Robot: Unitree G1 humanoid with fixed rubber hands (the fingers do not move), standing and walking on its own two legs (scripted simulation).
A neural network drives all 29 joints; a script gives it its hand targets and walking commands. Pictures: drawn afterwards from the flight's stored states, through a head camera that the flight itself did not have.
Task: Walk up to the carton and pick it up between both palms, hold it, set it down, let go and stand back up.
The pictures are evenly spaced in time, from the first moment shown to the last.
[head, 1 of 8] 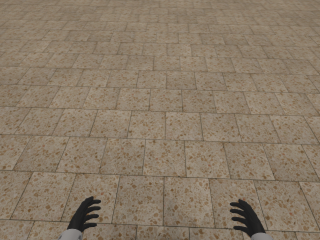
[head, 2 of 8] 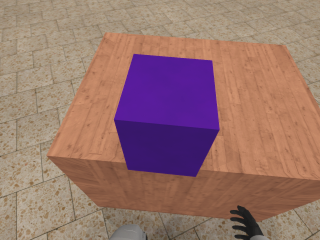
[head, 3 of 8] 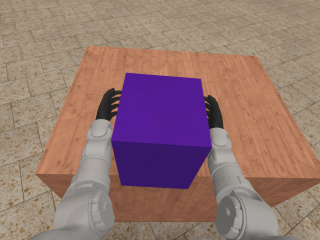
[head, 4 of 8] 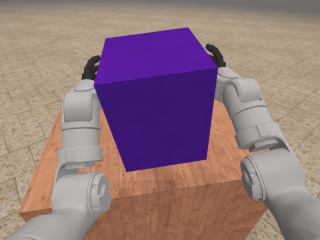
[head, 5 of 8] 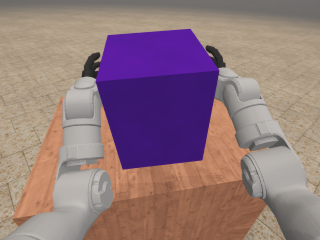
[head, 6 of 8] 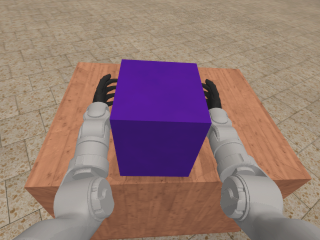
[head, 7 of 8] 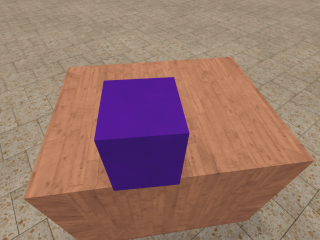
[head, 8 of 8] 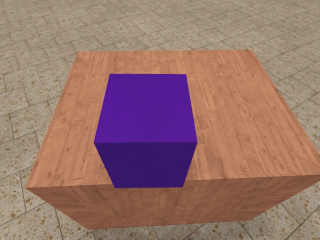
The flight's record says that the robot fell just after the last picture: no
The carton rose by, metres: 0.23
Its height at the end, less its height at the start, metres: +0.00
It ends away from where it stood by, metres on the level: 0.01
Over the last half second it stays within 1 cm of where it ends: yes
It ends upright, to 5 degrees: yes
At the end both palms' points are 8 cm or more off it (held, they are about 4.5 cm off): yes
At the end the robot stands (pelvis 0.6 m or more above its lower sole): yes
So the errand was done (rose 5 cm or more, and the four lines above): yes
